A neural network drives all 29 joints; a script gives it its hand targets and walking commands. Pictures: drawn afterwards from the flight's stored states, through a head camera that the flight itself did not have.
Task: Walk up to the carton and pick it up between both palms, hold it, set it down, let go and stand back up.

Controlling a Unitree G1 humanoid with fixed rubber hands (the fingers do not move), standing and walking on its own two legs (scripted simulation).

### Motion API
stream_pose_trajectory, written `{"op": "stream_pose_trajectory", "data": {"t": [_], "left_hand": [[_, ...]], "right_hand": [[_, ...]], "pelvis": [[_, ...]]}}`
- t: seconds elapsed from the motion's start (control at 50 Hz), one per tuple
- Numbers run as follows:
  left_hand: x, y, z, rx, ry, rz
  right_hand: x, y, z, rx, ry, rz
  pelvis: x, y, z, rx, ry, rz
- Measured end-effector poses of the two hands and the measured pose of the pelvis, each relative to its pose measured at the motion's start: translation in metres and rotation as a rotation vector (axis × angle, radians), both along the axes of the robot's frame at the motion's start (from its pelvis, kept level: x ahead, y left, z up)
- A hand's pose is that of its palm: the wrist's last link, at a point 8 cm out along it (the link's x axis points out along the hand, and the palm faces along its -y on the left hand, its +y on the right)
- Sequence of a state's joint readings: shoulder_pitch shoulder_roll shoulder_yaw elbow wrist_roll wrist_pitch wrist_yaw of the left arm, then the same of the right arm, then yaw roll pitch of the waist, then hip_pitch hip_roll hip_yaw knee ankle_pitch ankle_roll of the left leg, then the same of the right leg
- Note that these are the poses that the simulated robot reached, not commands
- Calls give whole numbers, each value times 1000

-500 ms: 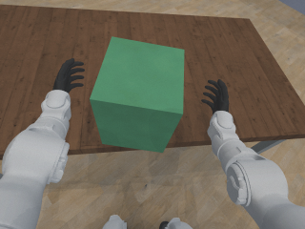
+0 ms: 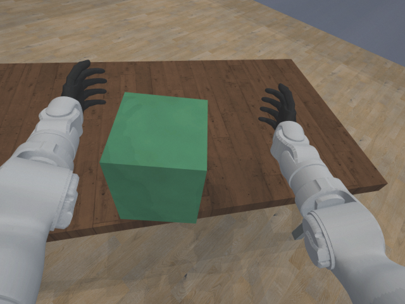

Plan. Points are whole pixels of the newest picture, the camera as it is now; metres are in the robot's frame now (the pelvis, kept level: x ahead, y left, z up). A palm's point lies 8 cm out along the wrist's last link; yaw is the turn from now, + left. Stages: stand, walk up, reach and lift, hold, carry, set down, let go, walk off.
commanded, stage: set down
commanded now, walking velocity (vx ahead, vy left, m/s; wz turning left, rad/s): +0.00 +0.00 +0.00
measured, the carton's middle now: (162, 161) +0.47 +0.04 -0.04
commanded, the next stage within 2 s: none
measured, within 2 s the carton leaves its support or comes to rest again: neither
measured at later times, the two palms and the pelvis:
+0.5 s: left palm (61, 107) +0.46 +0.22 +0.15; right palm (279, 129) +0.40 -0.19 +0.14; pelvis +0.01 +0.01 +0.02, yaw -1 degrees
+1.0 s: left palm (37, 162) +0.39 +0.26 +0.08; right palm (246, 162) +0.37 -0.13 +0.08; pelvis +0.00 +0.00 +0.01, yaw +0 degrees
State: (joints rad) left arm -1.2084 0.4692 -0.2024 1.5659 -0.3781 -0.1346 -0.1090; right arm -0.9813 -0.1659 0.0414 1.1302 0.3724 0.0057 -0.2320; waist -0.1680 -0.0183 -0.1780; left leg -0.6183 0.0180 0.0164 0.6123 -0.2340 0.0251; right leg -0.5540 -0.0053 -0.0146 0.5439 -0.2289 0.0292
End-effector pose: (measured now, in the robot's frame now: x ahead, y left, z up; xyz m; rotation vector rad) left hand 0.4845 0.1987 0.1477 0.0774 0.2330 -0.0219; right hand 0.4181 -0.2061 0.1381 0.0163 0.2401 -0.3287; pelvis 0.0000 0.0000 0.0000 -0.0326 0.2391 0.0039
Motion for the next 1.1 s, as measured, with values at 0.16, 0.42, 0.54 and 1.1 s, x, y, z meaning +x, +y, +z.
{"op": "stream_pose_trajectory", "data": {"t": [0.16, 0.42, 0.54, 1.1], "left_hand": [[-3, 27, -5, -9, 10, 43], [-12, 28, 21, 23, -9, -23], [-30, 11, -8, 43, 63, -59], [-104, 54, -76, -19, 74, 8]], "right_hand": [[14, 39, 0, 26, -25, 93], [-1, 40, 20, 14, -7, 18], [-28, 13, -7, 30, 24, -20], [-78, 65, -80, 70, 57, 4]], "pelvis": [[3, 3, 5, 0, 4, -2], [15, 8, 16, -21, -106, 4], [8, 11, 16, -11, -173, -14], [0, 6, 14, -16, -221, 7]]}}
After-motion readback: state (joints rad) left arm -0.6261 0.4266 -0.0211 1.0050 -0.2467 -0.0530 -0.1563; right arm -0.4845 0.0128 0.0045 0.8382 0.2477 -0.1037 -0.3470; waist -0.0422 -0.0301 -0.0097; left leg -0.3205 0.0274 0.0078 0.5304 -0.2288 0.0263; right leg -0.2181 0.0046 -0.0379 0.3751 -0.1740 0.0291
